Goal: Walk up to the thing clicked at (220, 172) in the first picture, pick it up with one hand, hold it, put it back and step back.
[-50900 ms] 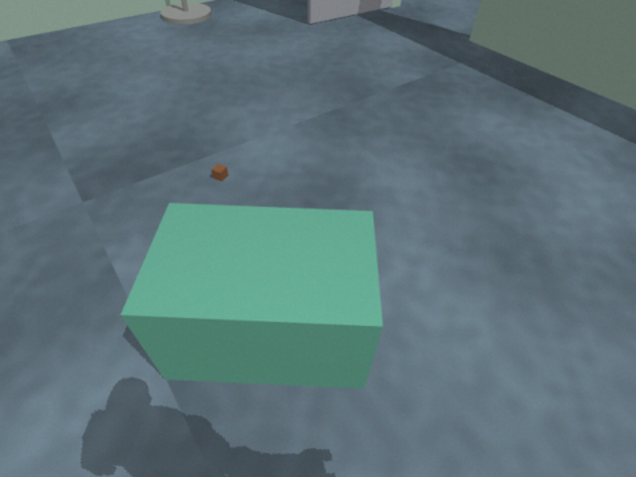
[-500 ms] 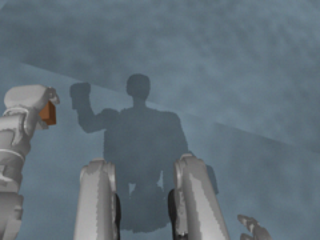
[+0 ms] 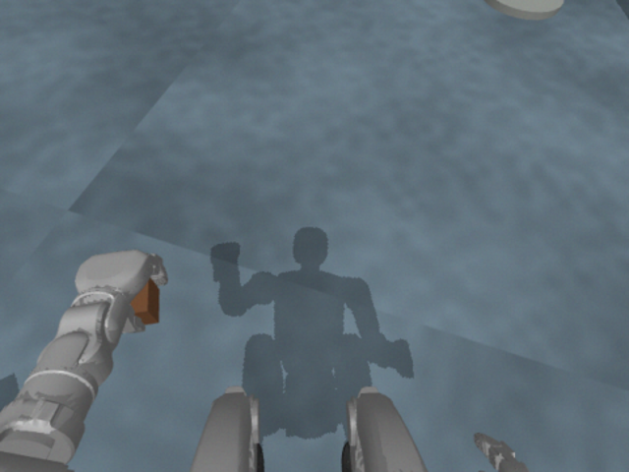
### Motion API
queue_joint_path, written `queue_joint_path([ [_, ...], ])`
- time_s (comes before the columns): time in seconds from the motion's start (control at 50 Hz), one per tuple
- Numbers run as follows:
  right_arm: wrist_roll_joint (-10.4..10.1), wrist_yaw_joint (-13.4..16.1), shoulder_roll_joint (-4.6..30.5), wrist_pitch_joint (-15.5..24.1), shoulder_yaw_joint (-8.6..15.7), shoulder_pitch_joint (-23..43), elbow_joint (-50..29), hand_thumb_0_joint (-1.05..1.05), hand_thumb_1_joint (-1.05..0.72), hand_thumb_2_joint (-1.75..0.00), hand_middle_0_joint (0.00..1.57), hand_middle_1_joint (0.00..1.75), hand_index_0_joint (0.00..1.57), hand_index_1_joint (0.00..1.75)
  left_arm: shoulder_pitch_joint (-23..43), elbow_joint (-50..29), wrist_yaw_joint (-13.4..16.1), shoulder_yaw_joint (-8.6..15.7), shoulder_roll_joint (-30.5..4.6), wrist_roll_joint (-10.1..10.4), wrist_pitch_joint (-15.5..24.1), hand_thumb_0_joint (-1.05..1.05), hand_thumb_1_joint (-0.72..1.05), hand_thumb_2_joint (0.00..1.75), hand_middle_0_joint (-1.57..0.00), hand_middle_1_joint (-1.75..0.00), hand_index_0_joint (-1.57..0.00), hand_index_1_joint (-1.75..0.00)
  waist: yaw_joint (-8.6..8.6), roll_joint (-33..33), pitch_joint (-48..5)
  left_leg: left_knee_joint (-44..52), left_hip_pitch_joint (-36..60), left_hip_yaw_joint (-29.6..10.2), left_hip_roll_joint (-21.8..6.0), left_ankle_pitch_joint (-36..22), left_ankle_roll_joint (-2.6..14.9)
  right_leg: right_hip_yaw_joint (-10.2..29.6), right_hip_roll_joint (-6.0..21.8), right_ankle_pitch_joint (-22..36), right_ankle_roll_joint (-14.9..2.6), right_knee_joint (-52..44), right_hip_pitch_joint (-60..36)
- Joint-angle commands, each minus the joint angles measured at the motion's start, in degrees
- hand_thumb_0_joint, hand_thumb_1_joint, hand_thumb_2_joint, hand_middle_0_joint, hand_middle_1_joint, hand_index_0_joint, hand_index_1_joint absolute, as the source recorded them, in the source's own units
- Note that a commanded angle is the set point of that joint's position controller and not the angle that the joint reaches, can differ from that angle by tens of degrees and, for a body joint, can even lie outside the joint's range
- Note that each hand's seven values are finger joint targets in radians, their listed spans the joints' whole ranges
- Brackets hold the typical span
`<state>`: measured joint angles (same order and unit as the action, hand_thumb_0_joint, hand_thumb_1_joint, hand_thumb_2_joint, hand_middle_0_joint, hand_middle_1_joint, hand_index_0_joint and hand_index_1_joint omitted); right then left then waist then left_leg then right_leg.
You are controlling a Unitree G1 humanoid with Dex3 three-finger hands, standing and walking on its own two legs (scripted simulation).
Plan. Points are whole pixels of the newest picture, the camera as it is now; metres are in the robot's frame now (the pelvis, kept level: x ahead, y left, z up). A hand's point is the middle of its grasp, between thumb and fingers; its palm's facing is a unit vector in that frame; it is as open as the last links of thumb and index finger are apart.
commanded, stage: lift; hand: left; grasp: from above
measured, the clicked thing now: (134, 302) +0.37 +0.25 -0.10
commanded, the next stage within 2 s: hold in 0.56 s
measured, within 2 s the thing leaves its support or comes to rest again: neither
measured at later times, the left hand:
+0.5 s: hand (119, 263) +0.37 +0.23 +0.03, palm faces -0.43 -0.10 -0.90, open 8.5 cm
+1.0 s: hand (109, 235) +0.38 +0.22 +0.08, palm faces -0.42 -0.08 -0.90, open 8.5 cm
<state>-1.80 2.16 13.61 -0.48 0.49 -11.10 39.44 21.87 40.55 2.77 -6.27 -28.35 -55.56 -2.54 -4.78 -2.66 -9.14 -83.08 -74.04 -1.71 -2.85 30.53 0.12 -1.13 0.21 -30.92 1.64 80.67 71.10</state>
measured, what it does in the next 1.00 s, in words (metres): rises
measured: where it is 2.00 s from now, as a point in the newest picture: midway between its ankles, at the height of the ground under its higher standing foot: outside the picture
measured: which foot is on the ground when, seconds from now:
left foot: down 0.00-1.00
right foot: down 0.00-1.00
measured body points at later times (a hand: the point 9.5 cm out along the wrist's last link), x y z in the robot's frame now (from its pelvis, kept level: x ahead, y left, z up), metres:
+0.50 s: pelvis +0.05 +0.00 +0.10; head +0.10 +0.00 +0.55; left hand +0.39 +0.23 +0.08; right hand +0.13 -0.26 -0.02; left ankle +0.08 +0.12 -0.58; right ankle +0.07 -0.14 -0.58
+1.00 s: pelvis +0.07 +0.00 +0.14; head +0.10 -0.01 +0.59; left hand +0.40 +0.23 +0.13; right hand +0.17 -0.27 +0.02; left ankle +0.08 +0.12 -0.58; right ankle +0.07 -0.14 -0.58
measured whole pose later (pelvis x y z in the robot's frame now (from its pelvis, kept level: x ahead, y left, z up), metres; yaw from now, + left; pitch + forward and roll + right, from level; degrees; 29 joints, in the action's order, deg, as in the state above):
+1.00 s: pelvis +0.07 +0.00 +0.14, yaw +0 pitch +7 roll +0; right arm -2.3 1.8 14.4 -0.2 3.0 -13.9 42.2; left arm 18.0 45.6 6.0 -11.5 -20.8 -56.3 -5.1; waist -2.2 -2.2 -4.2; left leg -39.4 -27.1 2.0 -1.8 19.3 -0.1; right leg 1.0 1.1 -19.6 1.6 38.5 25.9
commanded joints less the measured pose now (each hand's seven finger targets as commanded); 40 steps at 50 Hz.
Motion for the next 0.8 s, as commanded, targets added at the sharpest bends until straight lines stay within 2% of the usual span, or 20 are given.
queue_joint_path([
  [0.0, -0.56, 1.19, 9.12, 2.97, 3.55, -2.93, -4.64, 0.0, -0.9, -0.9, 0.2, 0.3, 0.2, 0.3, 14.18, -8.85, 2.19, 3.63, -10.61, 0.09, 1.03, 0.0, 0.69, 0.56, -1.05, -0.51, -1.06, -0.5, 0.05, -2.35, -19.01, 19.36, 22.11, -1.22, 2.14, -0.22, 0.59, 0.37, -2.6, 2.43, -2.88, -17.91, -15.31],
  [0.02, -0.58, 1.33, 8.88, 3.26, 3.45, -3.19, -4.35, 0.0, -0.9, -0.9, 0.2, 0.3, 0.2, 0.3, 14.78, -8.8, 2.4, 2.91, -9.82, -0.18, 1.22, 0.0, 0.67, 0.55, -1.03, -0.53, -1.04, -0.52, -0.34, -2.42, -18.34, 20.16, 22.91, -0.88, 2.36, -1.21, 0.51, 0.64, -2.62, 3.25, -2.89, -19.23, -16.58],
  [0.1, -0.49, 1.55, 8.82, 4.13, 3.63, -3.36, -3.71, 0.0, -0.89, -0.9, 0.2, 0.3, 0.2, 0.3, 15.3, -8.66, 4.95, 3.52, -9.55, -0.73, 1.64, 0.0, 0.65, 0.53, -1.01, -0.5, -1.03, -0.49, 0.54, -3.95, -18.12, 25.24, 29.08, -1.07, 2.3, -2.72, 0.07, 0.72, -2.63, 4.83, -2.79, -23.12, -20.72],
  [0.14, -0.41, 1.63, 8.85, 4.23, 3.76, -3.72, -3.13, 0.0, -0.89, -0.9, 0.2, 0.3, 0.2, 0.3, 16.88, -7.84, 6.44, 3.54, -9.49, -1.42, 1.3, 0.0, 0.66, 0.56, -1.02, -0.52, -1.03, -0.51, 0.49, -3.59, -18.18, 27.03, 32.23, -0.75, 2.3, -5.04, -0.1, 0.56, -2.71, 6.85, -2.76, -24.85, -23.11],
  [0.16, -0.39, 1.69, 8.58, 4.15, 3.7, -4.45, -2.49, 0.0, -0.89, -0.9, 0.2, 0.3, 0.2, 0.3, 17.44, -7.43, 6.94, 2.16, -8.18, -1.94, 0.98, 0.0, 0.67, 0.56, -1.04, -0.52, -1.05, -0.51, 0.03, -3.48, -17.29, 27.36, 32.89, -0.14, 2.41, -7.25, -0.08, 0.83, -2.67, 8.67, -2.84, -25.95, -24.17],
  [0.18, -0.39, 1.73, 8.56, 4.18, 3.83, -4.7, -2.2, 0.0, -0.89, -0.9, 0.2, 0.3, 0.2, 0.3, 18.73, -7.73, 7.46, 2.18, -8.46, -1.89, 0.79, 0.0, 0.66, 0.57, -1.03, -0.51, -1.04, -0.5, -0.14, -3.12, -17.82, 28.0, 34.36, 0.05, 2.53, -8.74, -0.11, 0.75, -2.73, 9.85, -2.74, -26.87, -25.89],
  [0.2, -0.33, 1.83, 8.81, 4.15, 4.08, -5.17, -1.7, 0.0, -0.89, -0.9, 0.2, 0.3, 0.2, 0.3, 18.4, -7.16, 8.0, 2.87, -9.38, -2.26, 0.5, 0.0, 0.66, 0.59, -1.03, -0.52, -1.04, -0.52, 0.31, -2.9, -18.21, 28.41, 35.5, 0.49, 2.62, -11.03, -0.05, 0.96, -2.74, 11.85, -2.63, -27.91, -27.36],
  [0.26, -0.2, 1.67, 9.08, 4.18, 4.25, -5.46, -1.36, 0.0, -0.89, -0.9, 0.2, 0.3, 0.2, 0.3, 17.24, -4.94, 8.57, 2.07, -8.16, -2.04, -0.5, 0.0, 0.68, 0.61, -1.04, -0.53, -1.05, -0.53, 0.64, -2.66, -17.52, 31.38, 39.47, 0.54, 2.46, -14.21, -0.21, 0.84, -2.67, 14.8, -2.61, -30.14, -30.16],
  [0.3, -0.3, 1.43, 8.97, 4.02, 4.28, -5.54, -1.13, 0.0, -0.89, -0.9, 0.2, 0.3, 0.2, 0.3, 17.36, -4.34, 8.77, 0.99, -6.57, -1.54, -1.4, 0.0, 0.68, 0.62, -1.05, -0.53, -1.05, -0.53, 0.8, -1.8, -16.53, 33.13, 41.25, 0.66, 2.6, -15.76, -0.21, 0.9, -2.65, 16.28, -2.44, -32.03, -32.73],
  [0.32, -0.22, 1.31, 9.14, 3.98, 4.31, -5.53, -0.87, 0.0, -0.89, -0.9, 0.2, 0.3, 0.2, 0.3, 15.38, -2.45, 8.8, 1.83, -7.15, -1.49, -1.97, 0.0, 0.66, 0.63, -1.04, -0.53, -1.04, -0.53, 1.27, -1.93, -16.17, 34.0, 42.18, 0.73, 2.6, -16.61, -0.33, 0.72, -2.62, 16.75, -2.41, -32.7, -33.78],
  [0.34, -0.09, 1.15, 8.98, 3.95, 4.35, -5.48, -0.9, 0.0, -0.89, -0.9, 0.2, 0.3, 0.2, 0.3, 15.17, -1.87, 8.61, 0.81, -5.49, -1.05, -2.32, 0.0, 0.67, 0.63, -1.04, -0.53, -1.04, -0.53, 1.1, -2.23, -15.34, 34.89, 42.75, 0.69, 2.48, -17.23, -0.44, 0.64, -2.59, 17.33, -2.51, -33.21, -33.58],
  [0.4, -0.22, 0.93, 8.67, 3.79, 4.33, -4.95, -1.41, 0.0, -0.89, -0.9, 0.2, 0.3, 0.2, 0.3, 13.48, -0.53, 8.05, -0.12, -4.55, -0.25, -3.06, 0.0, 0.68, 0.62, -1.06, -0.51, -1.06, -0.52, 1.71, -0.14, -13.33, 37.2, 44.14, 0.84, 2.74, -18.74, -0.29, 0.78, -2.48, 18.8, -2.19, -35.98, -37.4],
  [0.42, -0.33, 0.81, 8.95, 3.77, 4.41, -5.44, -1.59, 0.0, -0.89, -0.9, 0.2, 0.3, 0.2, 0.3, 14.01, -0.86, 7.62, -0.34, -4.11, 0.0, -2.98, 0.0, 0.66, 0.6, -1.05, -0.51, -1.05, -0.51, 0.96, -0.01, -13.18, 37.59, 44.52, 1.13, 2.82, -19.01, -0.18, 0.99, -2.38, 19.33, -2.16, -36.68, -37.45],
  [0.46, -0.33, 0.78, 8.87, 3.7, 4.45, -5.07, -2.14, 0.0, -0.89, -0.9, 0.2, 0.3, 0.2, 0.3, 13.76, -1.3, 7.1, -0.24, -4.36, 0.25, -2.77, 0.0, 0.68, 0.61, -1.07, -0.5, -1.06, -0.5, 1.4, 0.16, -12.13, 39.14, 45.59, 1.26, 2.87, -19.49, -0.16, 0.98, -2.3, 19.63, -2.05, -38.29, -39.34],
  [0.58, -0.4, 0.7, 8.84, 3.49, 4.5, -4.53, -2.63, 0.0, -0.89, -0.9, 0.2, 0.3, 0.2, 0.3, 13.85, -3.52, 7.02, -0.01, -4.68, -0.47, -1.58, 0.0, 0.7, 0.67, -1.11, -0.48, -1.1, -0.5, 1.77, 0.99, -11.64, 42.14, 49.21, 1.94, 3.24, -21.36, 0.04, 1.46, -2.06, 21.63, -1.87, -41.81, -42.91],
  [0.6, -0.42, 0.65, 8.91, 3.5, 4.61, -4.92, -2.6, 0.0, -0.89, -0.9, 0.2, 0.3, 0.2, 0.3, 14.44, -4.56, 7.05, 0.21, -4.61, -0.65, -1.39, 0.0, 0.69, 0.63, -1.08, -0.5, -1.08, -0.51, 1.59, 0.09, -12.69, 42.53, 50.54, 2.0, 3.22, -22.11, -0.2, 1.51, -2.05, 22.1, -1.99, -41.78, -43.59],
  [0.62, -0.28, 0.69, 8.95, 3.38, 4.65, -4.45, -2.47, 0.0, -0.89, -0.9, 0.2, 0.3, 0.2, 0.3, 15.05, -5.43, 7.38, 0.91, -5.9, -0.9, -1.31, 0.0, 0.68, 0.65, -1.09, -0.49, -1.08, -0.51, 2.41, -0.74, -13.53, 43.03, 51.8, 1.88, 3.18, -23.38, -0.32, 1.25, -2.07, 22.87, -1.97, -42.19, -44.56],
  [0.66, -0.38, 0.68, 8.99, 3.07, 4.69, -4.21, -2.66, 0.0, -0.89, -0.9, 0.2, 0.3, 0.2, 0.3, 14.52, -6.02, 8.03, 0.59, -5.2, -1.29, -1.54, 0.0, 0.65, 0.65, -1.07, -0.49, -1.06, -0.5, 2.49, -0.57, -13.61, 43.97, 53.76, 2.04, 3.16, -24.93, -0.39, 1.12, -2.1, 24.08, -2.0, -43.08, -45.62],
  [0.72, -0.44, 0.58, 8.95, 2.67, 4.74, -4.47, -1.7, 0.0, -0.89, -0.9, 0.2, 0.3, 0.2, 0.3, 15.79, -5.3, 8.36, -0.1, -4.49, -2.22, -2.34, 0.0, 0.61, 0.65, -1.02, -0.52, -1.02, -0.52, 1.65, -0.43, -12.65, 44.71, 54.64, 2.25, 3.1, -27.43, -0.41, 1.35, -2.16, 26.74, -1.89, -43.8, -45.91],
  [0.78, -0.49, 0.43, 9.11, 2.56, 5.06, -4.44, -1.46, 0.0, -0.89, -0.9, 0.2, 0.3, 0.2, 0.3, 15.7, -5.3, 7.94, -0.05, -4.55, -1.7, -2.45, 0.0, 0.59, 0.62, -1.01, -0.51, -1.0, -0.51, 2.15, 0.16, -12.89, 45.5, 55.68, 2.45, 3.32, -28.83, -0.32, 1.42, -2.09, 28.07, -1.78, -44.81, -48.28],
])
